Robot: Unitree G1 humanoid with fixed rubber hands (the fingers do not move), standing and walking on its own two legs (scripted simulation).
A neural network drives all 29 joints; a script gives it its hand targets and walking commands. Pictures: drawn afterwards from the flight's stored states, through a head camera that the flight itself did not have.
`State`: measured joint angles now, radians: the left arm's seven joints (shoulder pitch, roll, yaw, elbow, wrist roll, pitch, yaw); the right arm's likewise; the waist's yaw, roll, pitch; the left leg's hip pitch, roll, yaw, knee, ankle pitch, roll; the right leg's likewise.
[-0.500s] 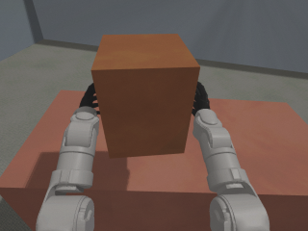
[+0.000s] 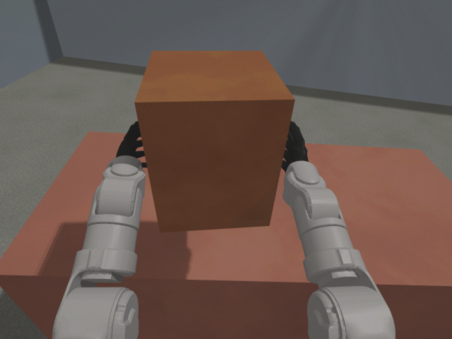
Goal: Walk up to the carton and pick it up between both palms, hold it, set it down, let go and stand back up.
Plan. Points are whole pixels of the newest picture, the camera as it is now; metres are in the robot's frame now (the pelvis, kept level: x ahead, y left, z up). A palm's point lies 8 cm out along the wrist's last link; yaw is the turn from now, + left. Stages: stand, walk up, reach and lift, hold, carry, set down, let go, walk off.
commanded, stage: hold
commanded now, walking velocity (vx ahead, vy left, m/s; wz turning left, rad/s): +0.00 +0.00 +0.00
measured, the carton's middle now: (211, 139) +0.41 +0.04 +0.20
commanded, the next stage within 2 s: set down in 0.02 s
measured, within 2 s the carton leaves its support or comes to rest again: neither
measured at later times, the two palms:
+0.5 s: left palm (128, 176) +0.36 +0.19 +0.14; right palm (288, 167) +0.38 -0.10 +0.17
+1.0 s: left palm (147, 179) +0.39 +0.17 +0.11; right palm (294, 172) +0.41 -0.12 +0.14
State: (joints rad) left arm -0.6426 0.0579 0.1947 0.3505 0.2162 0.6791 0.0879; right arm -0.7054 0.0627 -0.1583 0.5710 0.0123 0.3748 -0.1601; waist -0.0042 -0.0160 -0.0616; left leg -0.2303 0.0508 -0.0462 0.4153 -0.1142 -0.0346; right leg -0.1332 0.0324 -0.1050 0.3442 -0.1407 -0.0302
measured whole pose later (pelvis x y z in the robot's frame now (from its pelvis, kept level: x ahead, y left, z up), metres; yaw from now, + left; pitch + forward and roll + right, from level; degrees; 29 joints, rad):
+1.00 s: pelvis +0.03 -0.01 +0.00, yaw +0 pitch -2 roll -1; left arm -0.53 -0.04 0.29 0.44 0.32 0.39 0.09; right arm -0.66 0.06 -0.15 0.78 0.02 0.03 -0.12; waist 0.00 -0.05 -0.03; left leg -0.20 0.05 -0.05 0.37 -0.13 -0.05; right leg -0.12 0.03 -0.11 0.34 -0.18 -0.04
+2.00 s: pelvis +0.04 -0.02 +0.00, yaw +0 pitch +1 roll -1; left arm -0.48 -0.10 0.33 0.60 0.32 0.18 0.18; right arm -0.73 -0.01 -0.13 1.08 0.02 -0.18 -0.06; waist 0.04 -0.04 -0.01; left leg -0.24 0.05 -0.05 0.37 -0.14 -0.05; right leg -0.16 0.03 -0.11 0.34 -0.19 -0.05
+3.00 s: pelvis +0.07 -0.03 -0.01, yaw -1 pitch +26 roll -1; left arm -0.41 -0.16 0.36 0.68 0.21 -0.33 0.25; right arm -0.67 -0.02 -0.13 1.07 -0.02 -0.50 -0.02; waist 0.08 0.00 -0.11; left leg -0.72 0.07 -0.04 0.37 -0.11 -0.06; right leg -0.65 0.05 -0.11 0.36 -0.17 -0.06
